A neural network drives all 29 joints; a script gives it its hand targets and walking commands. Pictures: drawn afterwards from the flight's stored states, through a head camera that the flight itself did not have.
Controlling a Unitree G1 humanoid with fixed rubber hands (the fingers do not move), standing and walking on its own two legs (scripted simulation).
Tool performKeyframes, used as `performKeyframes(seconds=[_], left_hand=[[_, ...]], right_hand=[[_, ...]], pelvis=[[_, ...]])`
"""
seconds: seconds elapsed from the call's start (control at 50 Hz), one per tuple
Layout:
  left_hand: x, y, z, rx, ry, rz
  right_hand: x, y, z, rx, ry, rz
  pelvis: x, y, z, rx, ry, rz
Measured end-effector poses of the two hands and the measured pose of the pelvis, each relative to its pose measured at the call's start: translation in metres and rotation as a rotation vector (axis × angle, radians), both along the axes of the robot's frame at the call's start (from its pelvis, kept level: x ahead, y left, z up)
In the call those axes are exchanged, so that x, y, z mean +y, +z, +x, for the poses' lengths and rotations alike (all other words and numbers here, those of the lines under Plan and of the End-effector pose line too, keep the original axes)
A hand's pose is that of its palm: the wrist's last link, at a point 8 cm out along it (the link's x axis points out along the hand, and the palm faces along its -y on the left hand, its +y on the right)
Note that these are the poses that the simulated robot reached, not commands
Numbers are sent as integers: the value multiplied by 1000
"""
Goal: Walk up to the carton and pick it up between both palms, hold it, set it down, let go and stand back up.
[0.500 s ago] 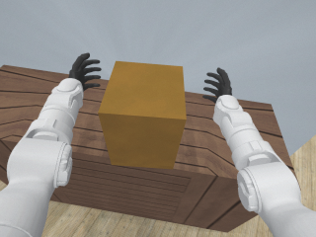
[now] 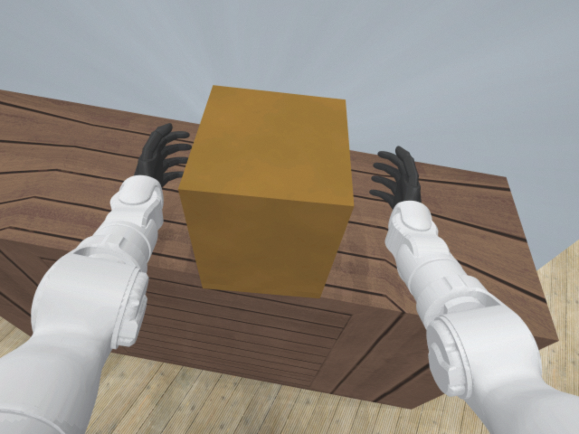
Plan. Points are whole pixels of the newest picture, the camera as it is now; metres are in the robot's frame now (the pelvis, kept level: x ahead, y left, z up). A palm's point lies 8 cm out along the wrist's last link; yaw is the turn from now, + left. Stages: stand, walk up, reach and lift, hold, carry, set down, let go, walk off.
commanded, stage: reach and lift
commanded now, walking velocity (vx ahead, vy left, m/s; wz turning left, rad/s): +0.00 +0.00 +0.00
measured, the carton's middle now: (270, 199) +0.46 +0.03 +0.04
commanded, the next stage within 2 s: none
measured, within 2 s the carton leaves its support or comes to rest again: neither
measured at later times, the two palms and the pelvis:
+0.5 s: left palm (176, 172) +0.46 +0.17 +0.09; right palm (375, 202) +0.42 -0.13 +0.09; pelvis +0.00 +0.01 +0.00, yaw -1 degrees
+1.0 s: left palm (172, 183) +0.44 +0.17 +0.09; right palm (374, 214) +0.40 -0.12 +0.08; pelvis +0.02 +0.01 +0.02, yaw -1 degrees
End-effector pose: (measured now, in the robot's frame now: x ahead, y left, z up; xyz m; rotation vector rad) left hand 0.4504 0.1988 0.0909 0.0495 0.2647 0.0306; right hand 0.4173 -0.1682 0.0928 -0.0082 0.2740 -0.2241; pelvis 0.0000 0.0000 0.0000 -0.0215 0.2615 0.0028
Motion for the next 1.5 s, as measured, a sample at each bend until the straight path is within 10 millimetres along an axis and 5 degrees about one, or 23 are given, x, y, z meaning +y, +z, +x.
performKeyframes(seconds=[0.48,0.86,1.5], left_hand=[[-34,4,8,-27,-56,-14],[-32,3,-12,-33,-39,-22],[-32,3,-12,-25,-41,-24]], right_hand=[[42,-5,3,-27,11,31],[47,-8,-19,-93,-14,-33],[47,-10,-19,-109,-13,-38]], pelvis=[[9,2,-1,-2,-16,-10],[14,18,19,-223,-25,-4],[11,19,25,-242,-20,-1]])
